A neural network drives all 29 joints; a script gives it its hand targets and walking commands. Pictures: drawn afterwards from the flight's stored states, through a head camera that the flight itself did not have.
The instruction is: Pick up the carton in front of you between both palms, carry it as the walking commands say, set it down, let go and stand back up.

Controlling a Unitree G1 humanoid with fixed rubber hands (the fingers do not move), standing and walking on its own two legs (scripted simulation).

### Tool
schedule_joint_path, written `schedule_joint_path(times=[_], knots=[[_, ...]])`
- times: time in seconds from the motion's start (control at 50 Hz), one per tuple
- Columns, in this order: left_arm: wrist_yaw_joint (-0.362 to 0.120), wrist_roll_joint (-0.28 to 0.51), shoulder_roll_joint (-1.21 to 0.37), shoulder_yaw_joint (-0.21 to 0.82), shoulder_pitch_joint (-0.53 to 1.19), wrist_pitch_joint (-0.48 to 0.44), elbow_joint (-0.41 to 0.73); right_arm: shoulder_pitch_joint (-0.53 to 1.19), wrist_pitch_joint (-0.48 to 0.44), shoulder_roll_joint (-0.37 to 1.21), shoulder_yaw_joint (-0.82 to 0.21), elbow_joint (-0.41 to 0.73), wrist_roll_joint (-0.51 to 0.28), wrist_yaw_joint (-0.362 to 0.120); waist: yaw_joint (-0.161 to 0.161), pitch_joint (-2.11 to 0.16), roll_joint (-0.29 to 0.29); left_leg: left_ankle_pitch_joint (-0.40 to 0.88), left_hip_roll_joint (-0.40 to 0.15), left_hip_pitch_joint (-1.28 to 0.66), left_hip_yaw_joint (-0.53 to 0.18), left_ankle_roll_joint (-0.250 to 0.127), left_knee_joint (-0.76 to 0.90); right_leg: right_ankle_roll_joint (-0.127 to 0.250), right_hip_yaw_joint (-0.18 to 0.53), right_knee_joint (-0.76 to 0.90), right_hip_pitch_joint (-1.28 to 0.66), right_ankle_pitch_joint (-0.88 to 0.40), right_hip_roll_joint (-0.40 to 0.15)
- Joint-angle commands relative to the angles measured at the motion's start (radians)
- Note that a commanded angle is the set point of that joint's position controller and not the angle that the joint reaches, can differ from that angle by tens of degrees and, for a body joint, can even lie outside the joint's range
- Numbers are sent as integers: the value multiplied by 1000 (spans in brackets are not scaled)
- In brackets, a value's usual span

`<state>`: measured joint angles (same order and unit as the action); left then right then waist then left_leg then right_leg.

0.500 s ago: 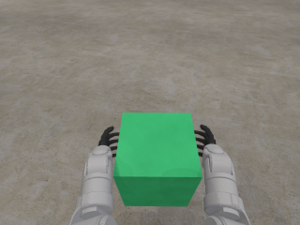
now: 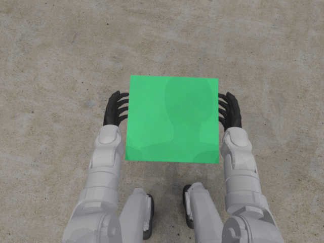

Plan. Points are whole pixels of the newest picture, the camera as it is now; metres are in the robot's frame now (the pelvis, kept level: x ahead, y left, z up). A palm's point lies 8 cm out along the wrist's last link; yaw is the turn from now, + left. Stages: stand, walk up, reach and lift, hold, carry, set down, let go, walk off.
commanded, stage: set down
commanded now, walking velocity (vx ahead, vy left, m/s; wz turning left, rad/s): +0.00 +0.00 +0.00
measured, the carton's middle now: (170, 125) +0.41 -0.02 -0.15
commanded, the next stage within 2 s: none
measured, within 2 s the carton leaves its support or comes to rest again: rests again in 1.98 s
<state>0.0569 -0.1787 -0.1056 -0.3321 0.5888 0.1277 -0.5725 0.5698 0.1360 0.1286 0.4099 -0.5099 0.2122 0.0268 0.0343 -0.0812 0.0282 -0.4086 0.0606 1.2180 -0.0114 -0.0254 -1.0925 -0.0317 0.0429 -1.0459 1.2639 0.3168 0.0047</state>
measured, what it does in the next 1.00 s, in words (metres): lowers itself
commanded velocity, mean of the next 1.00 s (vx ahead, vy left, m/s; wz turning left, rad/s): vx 0.00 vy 0.00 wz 0.00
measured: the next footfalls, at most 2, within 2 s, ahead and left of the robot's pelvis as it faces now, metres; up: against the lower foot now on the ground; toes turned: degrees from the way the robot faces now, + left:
none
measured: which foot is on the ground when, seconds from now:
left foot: down 0.00-1.00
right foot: down 0.00-1.00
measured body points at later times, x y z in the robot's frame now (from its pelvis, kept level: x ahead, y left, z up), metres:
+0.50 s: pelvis -0.03 -0.01 -0.13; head +0.23 -0.02 +0.23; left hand +0.47 +0.12 -0.22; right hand +0.43 -0.18 -0.22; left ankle +0.04 +0.10 -0.64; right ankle +0.08 -0.13 -0.64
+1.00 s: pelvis -0.05 +0.00 -0.24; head +0.30 +0.01 +0.05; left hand +0.51 +0.11 -0.38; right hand +0.45 -0.18 -0.38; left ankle +0.04 +0.10 -0.64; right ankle +0.08 -0.13 -0.64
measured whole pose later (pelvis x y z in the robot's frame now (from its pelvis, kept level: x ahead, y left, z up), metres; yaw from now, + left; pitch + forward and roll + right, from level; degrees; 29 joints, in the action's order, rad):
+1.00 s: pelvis -0.05 +0.00 -0.24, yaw -1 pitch +47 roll -3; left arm 0.03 -0.14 0.21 -0.23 1.35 0.27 -0.93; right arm 1.13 0.27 0.06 0.58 -0.59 0.16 0.14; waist 0.07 0.06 0.01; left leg -0.58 0.08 2.21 -0.01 -0.02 -1.97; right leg -0.05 0.01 -1.88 2.23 0.46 0.01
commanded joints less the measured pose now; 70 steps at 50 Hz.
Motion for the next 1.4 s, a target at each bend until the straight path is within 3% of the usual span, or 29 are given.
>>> schedule_joint_path(times=[0.0, 0.08, 0.22, 0.38, 0.64, 0.84, 1.08, 1.18, 1.28, 1.38], knots=[[-185, 48, -861, 539, 551, 9, -15, 507, 18, 834, -530, -58, -44, -199, 35, -821, 17, 289, 85, -277, -63, 55, 56, 23, -36, -55, -361, -248, 138], [-211, 30, -863, 479, 641, 59, -73, 595, 72, 862, -461, -108, -29, -213, 33, -785, 38, 155, 94, -141, -51, 45, 0, 24, -46, -119, -248, -143, 143], [-238, 19, -823, 400, 771, 91, -147, 730, 115, 884, -413, -146, -34, -200, 17, -861, 17, 117, 108, 43, -23, 33, -137, 5, -53, -239, -129, -126, 149], [-261, 59, -788, 404, 901, 99, -172, 878, 123, 890, -441, -106, -74, -151, 14, -1010, -13, 110, 124, 210, 10, 26, -298, -15, -67, -377, -72, -151, 157], [-280, 106, -714, 419, 1056, 119, -221, 1057, 132, 833, -428, -73, -113, -109, 33, -1068, 23, 100, 123, 391, 33, 28, -487, -22, -91, -563, 66, -151, 155], [-258, 121, -638, 423, 1166, 114, -281, 1190, 118, 735, -379, -69, -134, -115, 57, -1044, 57, 110, 109, 429, 19, 29, -606, -23, -116, -699, 238, -125, 139], [-226, 193, -541, 493, 1319, 92, -332, 1334, 92, 611, -353, -83, -208, -121, 102, -1005, 109, 162, 81, 387, -10, 28, -759, -26, -140, -866, 360, -148, 105], [-225, 203, -496, 511, 1363, 65, -323, 1232, 92, 670, -278, -225, -227, -142, 84, -911, 171, 205, 66, 410, -12, 29, -803, -23, -136, -923, 437, -179, 109], [-218, 210, -517, 532, 1350, 57, -292, 1209, 90, 688, -269, -244, -259, -162, 64, -930, 213, 333, 59, 330, -26, 33, -838, -26, -141, -957, 519, -220, 110], [-213, 205, -521, 520, 1330, 55, -312, 1210, 82, 661, -252, -247, -256, -168, 80, -874, 216, 370, 56, 316, -48, 33, -860, -29, -145, -968, 617, -200, 109]])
